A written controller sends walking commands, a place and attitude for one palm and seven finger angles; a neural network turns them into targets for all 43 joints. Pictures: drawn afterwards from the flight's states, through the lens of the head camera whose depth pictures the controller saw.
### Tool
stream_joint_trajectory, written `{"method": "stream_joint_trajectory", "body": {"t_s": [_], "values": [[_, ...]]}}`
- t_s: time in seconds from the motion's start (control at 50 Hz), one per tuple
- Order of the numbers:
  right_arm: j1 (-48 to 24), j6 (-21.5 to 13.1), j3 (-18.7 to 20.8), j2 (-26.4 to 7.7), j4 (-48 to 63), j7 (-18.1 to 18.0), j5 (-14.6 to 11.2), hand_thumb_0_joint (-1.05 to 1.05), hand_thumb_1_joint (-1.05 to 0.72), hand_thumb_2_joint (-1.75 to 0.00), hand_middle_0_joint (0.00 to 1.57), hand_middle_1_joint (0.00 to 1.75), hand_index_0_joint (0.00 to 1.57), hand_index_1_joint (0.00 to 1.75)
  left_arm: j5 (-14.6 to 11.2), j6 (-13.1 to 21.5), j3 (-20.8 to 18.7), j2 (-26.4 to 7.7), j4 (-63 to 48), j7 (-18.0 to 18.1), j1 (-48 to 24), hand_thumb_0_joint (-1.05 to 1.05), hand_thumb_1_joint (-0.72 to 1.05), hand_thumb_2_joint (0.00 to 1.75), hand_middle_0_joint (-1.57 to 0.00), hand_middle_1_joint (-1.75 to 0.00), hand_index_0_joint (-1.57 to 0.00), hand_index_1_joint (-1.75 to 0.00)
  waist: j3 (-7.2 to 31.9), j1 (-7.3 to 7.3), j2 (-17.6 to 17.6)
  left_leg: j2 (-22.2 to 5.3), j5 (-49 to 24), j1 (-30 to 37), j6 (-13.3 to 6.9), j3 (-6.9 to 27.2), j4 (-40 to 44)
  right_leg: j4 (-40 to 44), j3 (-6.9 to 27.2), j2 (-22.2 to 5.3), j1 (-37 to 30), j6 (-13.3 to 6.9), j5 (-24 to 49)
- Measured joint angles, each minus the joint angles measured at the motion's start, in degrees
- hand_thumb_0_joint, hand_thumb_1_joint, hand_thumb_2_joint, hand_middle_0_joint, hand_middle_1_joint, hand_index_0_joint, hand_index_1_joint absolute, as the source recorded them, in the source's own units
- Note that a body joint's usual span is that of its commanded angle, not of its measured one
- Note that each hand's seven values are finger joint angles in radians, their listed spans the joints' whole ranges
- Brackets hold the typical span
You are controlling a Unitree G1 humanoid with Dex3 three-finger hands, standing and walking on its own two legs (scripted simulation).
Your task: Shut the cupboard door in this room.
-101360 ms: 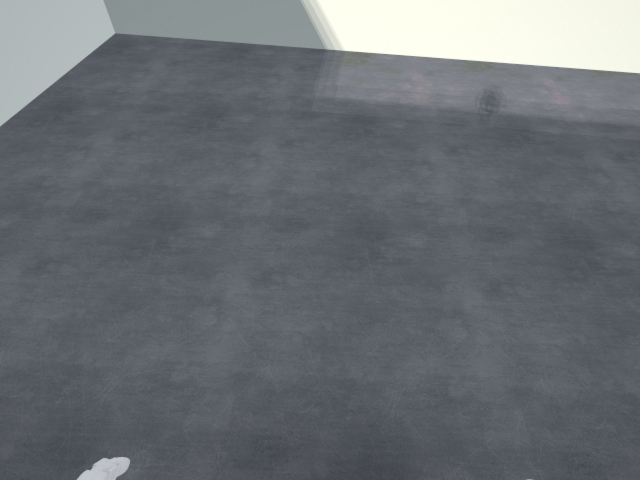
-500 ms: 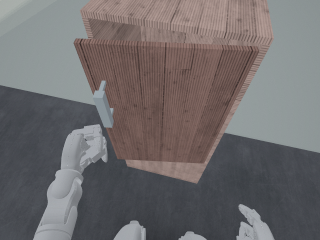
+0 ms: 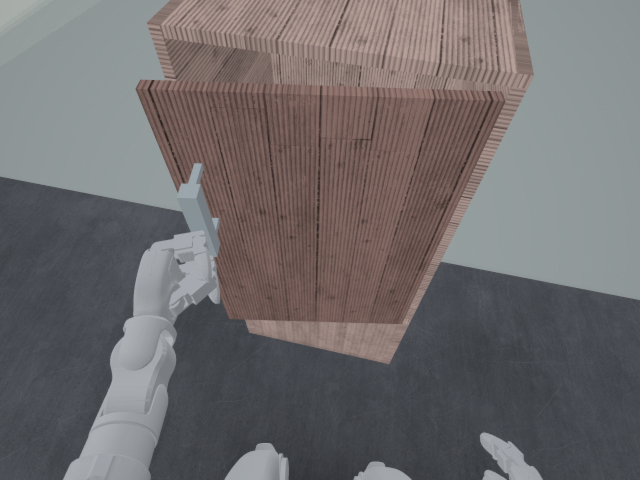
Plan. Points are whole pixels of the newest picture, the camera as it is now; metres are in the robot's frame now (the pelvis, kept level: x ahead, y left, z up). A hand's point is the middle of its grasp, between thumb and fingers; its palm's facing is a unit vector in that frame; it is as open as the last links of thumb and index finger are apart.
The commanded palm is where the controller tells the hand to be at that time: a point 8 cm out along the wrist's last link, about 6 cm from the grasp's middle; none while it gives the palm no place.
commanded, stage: bring the fist close to the handle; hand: left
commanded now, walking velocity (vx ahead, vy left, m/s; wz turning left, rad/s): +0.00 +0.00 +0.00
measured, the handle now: (203, 211) +0.45 +0.18 +0.05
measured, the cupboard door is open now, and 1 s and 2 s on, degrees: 11 2 0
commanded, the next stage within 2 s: push the door shut along its arc in 0.10 s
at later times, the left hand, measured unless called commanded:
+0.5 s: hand (218, 254) +0.38 +0.14 +0.05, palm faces -0.08 -1.00 -0.04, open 3.1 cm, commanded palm +0.37 +0.19 +0.05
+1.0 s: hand (234, 222) +0.43 +0.13 +0.06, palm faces -0.19 -0.98 -0.04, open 3.1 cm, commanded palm +0.43 +0.17 +0.05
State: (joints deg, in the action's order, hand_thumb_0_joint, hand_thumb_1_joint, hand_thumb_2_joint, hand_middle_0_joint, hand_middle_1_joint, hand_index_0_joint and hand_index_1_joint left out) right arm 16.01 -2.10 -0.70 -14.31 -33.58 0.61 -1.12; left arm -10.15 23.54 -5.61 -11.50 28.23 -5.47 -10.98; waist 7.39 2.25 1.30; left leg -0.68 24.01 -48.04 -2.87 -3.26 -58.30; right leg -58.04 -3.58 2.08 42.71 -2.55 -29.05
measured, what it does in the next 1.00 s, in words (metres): stands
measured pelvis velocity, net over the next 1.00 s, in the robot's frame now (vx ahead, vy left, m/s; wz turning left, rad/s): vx -0.01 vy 0.00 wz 0.01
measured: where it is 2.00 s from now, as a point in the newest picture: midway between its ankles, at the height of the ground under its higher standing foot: outside the picture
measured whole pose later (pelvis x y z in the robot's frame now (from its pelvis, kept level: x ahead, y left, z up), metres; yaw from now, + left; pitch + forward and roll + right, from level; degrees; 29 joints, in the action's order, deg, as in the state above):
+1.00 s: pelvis -0.01 +0.00 -0.02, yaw +1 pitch +17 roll -2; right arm 18.8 -2.3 -0.5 -15.6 -37.9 0.5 -1.5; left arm -9.3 25.6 -8.6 -18.1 59.8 -15.8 -42.0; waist 7.4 5.9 2.1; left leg -0.5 23.7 -56.4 -3.2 -2.0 -62.5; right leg -61.8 -5.0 1.9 50.3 -2.5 -29.0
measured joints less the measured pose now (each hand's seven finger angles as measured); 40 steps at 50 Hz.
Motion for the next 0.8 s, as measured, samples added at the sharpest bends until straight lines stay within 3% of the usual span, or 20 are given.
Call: {"method": "stream_joint_trajectory", "body": {"t_s": [0.28,0.8], "values": [[-1.7,-0.5,-0.1,-0.1,-0.3,-0.5,-0.3,0.01,-0.9,-0.89,0.2,0.3,0.2,0.3,-0.2,0.1,0.8,0.0,2.5,-1.1,-2.8,0.01,0.89,0.9,-1.3,-1.5,-1.3,-1.5,-0.1,-0.24,0.2,0.2,-0.3,-0.7,0.0,0.5,-0.4,-0.3,-0.6,-0.2,0.5,0.0,0.1],[2.2,-0.4,0.6,-1.1,-3.8,-0.2,-0.5,0.01,-0.9,-0.89,0.2,0.3,0.2,0.3,0.0,1.2,-1.3,-4.8,22.8,-8.8,-23.2,0.01,0.89,0.9,-1.32,-1.5,-1.3,-1.5,0.0,2.0,0.8,0.3,-0.1,-5.9,-0.2,1.2,-3.1,-2.6,-1.4,-0.3,5.1,0.0,-0.1]]}}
